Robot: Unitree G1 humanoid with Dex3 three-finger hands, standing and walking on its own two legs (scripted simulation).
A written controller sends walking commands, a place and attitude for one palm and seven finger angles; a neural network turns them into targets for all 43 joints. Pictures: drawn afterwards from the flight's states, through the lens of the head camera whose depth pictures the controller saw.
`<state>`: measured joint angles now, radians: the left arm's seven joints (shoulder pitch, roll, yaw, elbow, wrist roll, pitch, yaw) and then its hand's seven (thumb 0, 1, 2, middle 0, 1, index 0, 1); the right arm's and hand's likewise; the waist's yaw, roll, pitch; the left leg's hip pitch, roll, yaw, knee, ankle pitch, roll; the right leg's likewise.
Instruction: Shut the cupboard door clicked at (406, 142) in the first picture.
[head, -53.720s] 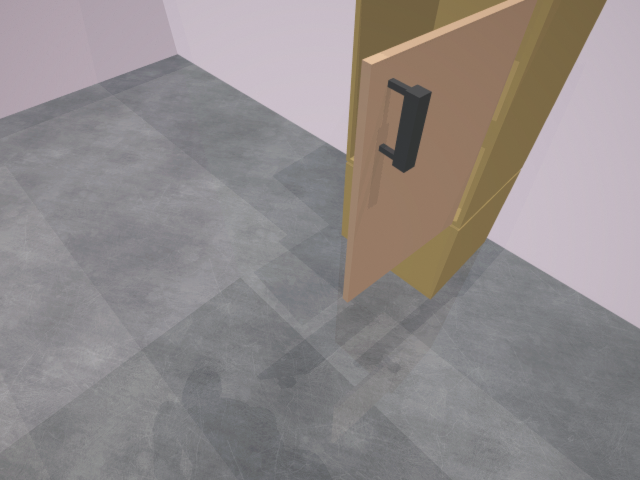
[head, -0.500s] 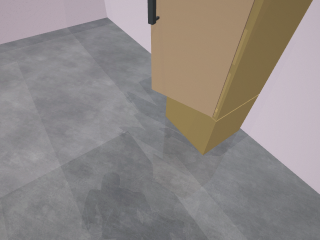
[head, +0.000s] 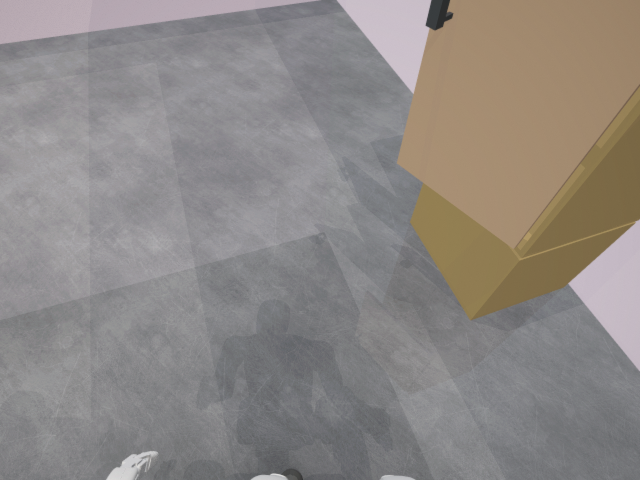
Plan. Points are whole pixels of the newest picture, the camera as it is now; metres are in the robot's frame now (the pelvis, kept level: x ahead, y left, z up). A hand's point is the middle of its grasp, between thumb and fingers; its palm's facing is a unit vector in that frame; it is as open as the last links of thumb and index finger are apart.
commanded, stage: walk to a spot facing it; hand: left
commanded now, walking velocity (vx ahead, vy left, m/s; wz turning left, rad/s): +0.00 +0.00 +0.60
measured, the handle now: out of the picture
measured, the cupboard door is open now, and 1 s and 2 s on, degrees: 21 21 21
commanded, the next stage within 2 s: turn to face it in 1.40 s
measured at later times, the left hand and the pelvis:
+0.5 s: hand out of the picture -0.03 +0.21 -0.20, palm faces +0.36 -0.90 -0.23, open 7.4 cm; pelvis +0.00 +0.00 -0.02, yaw +20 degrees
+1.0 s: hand out of the picture +0.09 +0.21 -0.15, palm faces +0.60 -0.76 -0.26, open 7.4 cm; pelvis +0.14 +0.01 +0.00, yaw +37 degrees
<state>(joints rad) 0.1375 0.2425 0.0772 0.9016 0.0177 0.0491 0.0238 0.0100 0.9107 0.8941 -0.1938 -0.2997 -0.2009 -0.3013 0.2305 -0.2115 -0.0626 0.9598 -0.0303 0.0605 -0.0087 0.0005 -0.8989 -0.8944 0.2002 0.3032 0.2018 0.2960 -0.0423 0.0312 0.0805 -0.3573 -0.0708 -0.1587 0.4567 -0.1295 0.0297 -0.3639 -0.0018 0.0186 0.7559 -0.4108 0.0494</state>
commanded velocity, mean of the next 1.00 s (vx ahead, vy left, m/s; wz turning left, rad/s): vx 0.21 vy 0.00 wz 0.58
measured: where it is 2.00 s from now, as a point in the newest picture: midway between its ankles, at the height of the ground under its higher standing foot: (235, 420)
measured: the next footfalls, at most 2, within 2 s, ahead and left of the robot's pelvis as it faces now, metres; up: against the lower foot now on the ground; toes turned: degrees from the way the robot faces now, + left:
right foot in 0.06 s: +0.03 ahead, -0.14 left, +0.00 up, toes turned +4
left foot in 0.42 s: +0.01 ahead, +0.12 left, +0.00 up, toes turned +23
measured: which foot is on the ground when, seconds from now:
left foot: down 0.00-0.06, up 0.08-0.40, down 0.42-0.84, up 0.86-1.00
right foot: up 0.00-0.04, down 0.06-0.44, up 0.46-0.84, down 0.86-1.00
